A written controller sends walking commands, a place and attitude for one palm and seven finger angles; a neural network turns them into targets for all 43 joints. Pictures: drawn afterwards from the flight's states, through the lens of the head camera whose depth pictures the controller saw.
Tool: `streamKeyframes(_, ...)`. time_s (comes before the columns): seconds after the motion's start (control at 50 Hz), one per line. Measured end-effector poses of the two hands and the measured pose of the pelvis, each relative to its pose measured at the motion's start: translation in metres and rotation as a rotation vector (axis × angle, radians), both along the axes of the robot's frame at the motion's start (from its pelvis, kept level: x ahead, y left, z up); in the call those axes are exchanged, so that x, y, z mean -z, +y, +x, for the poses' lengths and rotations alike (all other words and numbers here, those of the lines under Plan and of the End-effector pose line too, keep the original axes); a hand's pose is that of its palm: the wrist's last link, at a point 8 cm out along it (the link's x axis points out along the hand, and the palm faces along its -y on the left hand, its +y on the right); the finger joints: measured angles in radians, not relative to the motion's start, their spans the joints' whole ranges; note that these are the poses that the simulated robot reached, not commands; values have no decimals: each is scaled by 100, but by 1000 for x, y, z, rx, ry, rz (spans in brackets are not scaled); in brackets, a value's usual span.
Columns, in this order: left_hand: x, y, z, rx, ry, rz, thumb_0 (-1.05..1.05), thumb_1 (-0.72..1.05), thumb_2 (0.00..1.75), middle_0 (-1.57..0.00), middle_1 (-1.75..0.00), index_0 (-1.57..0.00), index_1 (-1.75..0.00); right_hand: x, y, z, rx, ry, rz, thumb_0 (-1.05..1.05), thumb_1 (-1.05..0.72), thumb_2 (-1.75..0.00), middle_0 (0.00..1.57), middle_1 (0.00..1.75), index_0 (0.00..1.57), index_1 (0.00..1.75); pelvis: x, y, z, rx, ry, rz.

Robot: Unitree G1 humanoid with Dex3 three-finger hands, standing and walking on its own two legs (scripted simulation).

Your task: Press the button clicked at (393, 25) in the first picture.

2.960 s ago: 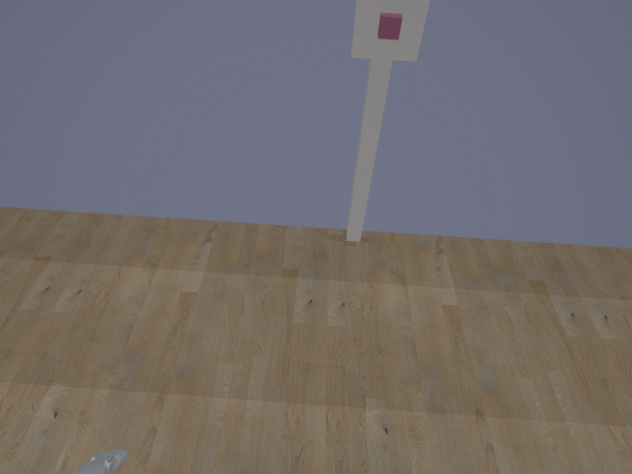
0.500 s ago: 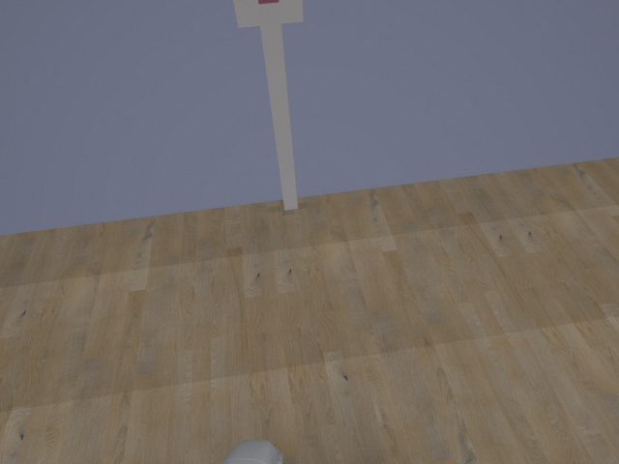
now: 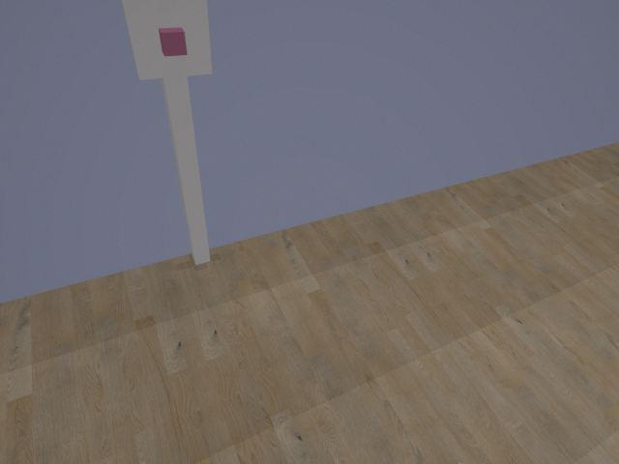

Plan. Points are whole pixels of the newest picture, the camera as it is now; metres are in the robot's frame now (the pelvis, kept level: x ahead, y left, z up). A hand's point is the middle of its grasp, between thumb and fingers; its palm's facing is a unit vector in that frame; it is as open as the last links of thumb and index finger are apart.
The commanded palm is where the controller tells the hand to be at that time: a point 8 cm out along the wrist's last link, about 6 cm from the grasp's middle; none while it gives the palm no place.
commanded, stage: walk to a spot facing it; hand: left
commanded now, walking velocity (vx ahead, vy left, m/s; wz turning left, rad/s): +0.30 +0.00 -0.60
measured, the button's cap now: (172, 41) +0.94 +0.42 +0.11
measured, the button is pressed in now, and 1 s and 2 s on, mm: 0 0 0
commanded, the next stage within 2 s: none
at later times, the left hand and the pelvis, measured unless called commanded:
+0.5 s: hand (246, 359) +0.33 +0.13 -0.19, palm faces -0.37 -0.93 -0.06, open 7.4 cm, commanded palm none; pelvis +0.18 +0.02 -0.01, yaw -19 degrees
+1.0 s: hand (239, 269) +0.53 +0.19 -0.19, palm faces -0.47 -0.85 -0.25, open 7.4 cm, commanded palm none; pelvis +0.39 +0.02 -0.02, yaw -36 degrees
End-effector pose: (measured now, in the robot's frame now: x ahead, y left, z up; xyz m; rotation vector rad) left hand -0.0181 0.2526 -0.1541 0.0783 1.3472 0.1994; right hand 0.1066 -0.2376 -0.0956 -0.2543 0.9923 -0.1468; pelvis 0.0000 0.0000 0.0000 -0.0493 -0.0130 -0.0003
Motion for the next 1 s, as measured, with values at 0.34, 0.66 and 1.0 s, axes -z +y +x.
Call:
streamKeyframes(0.34, -4, 5, 247, 318, -105, -47, 1, 91, 90, -20, -29, -19, -29, 17, 93, -150, 474, 518, 98, 1, -90, -89, 20, 30, 20, 30, -2, 40, 109, 224, 10, -2)
streamKeyframes(0.66, 6, -80, 430, 511, -186, -47, 0, 92, 89, -20, -29, -20, -30, 51, 67, -9, 655, 462, 204, 1, -90, -89, 20, 30, 21, 30, 17, -6, 247, 424, -14, 15)
streamKeyframes(1.0, 2, -24, 570, 609, -35, 80, 1, 91, 90, -20, -29, -20, -30, 26, -23, 283, 552, -25, 26, 0, -92, -89, 20, 30, 20, 30, 17, 15, 392, 634, 10, 48)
